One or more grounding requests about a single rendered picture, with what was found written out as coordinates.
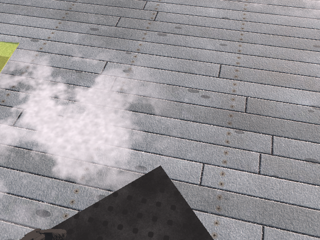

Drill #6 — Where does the left robot hand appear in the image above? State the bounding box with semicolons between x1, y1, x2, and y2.
20;228;67;240

